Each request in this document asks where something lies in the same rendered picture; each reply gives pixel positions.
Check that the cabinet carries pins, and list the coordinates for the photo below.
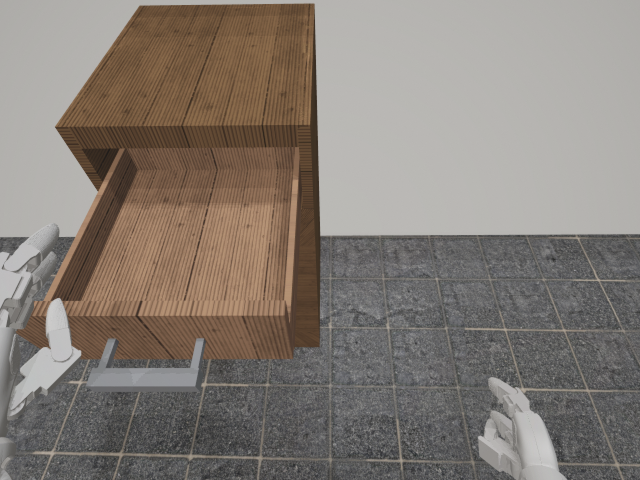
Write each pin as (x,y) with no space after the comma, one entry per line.
(211,76)

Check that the drawer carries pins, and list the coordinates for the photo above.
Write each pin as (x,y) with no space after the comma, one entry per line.
(185,243)

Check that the handle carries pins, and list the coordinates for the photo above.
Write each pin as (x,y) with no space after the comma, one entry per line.
(106,379)

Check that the robot right hand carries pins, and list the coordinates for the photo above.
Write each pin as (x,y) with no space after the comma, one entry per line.
(527,441)

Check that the robot left hand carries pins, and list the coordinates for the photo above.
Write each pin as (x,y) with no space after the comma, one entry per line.
(21,277)

